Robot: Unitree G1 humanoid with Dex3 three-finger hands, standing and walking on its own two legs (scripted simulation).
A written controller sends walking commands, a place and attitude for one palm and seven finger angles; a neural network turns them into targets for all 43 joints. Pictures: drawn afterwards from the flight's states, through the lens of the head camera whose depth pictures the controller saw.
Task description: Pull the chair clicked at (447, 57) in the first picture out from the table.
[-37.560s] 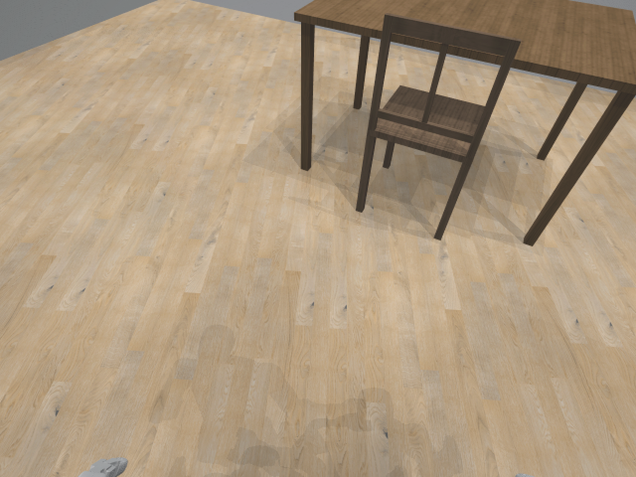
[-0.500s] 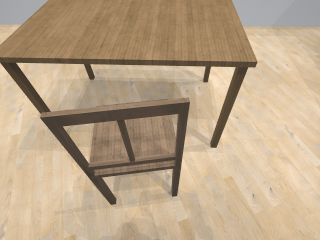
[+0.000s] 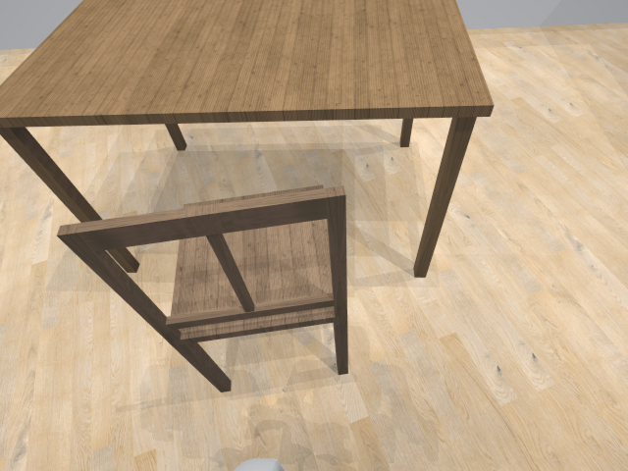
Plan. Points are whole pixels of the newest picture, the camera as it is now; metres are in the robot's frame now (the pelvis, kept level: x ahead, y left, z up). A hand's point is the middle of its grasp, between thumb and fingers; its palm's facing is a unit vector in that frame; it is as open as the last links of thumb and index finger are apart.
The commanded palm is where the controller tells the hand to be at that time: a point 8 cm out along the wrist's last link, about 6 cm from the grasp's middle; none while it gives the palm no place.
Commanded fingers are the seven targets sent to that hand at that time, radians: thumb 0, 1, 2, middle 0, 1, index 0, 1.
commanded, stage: come to a stop and stand still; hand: left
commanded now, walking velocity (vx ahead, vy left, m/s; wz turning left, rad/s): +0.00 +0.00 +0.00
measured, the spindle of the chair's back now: (234, 275) +0.43 +0.18 -0.11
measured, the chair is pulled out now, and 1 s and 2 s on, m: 0.24 0.24 0.24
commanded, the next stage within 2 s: look again from close up in 0.22 s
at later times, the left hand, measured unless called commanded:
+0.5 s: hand out of the picture +0.01 +0.20 -0.17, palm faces +0.01 -0.98 -0.21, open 7.4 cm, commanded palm none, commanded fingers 0.00 0.90 0.90 -0.20 -0.30 -0.20 -0.30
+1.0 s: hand out of the picture -0.09 +0.24 -0.18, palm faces +0.02 -0.99 -0.16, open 7.4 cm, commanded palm none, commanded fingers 0.00 0.90 0.90 -0.20 -0.30 -0.20 -0.30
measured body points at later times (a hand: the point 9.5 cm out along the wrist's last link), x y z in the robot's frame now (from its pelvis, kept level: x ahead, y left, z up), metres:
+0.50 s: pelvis -0.02 +0.02 +0.00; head -0.02 +0.02 +0.45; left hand +0.01 +0.25 -0.16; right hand +0.01 -0.21 -0.15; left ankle +0.00 +0.14 -0.74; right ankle -0.05 -0.08 -0.74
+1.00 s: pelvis -0.04 +0.07 +0.00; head -0.04 +0.09 +0.45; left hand -0.09 +0.29 -0.16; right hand -0.03 -0.16 -0.15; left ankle -0.01 +0.14 -0.74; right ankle -0.05 -0.08 -0.74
